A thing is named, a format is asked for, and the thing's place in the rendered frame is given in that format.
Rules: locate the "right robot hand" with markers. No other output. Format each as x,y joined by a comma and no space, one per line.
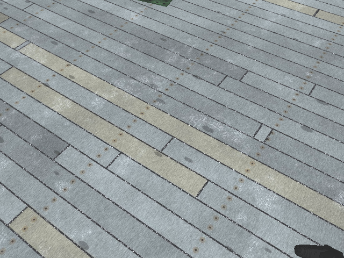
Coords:
314,251

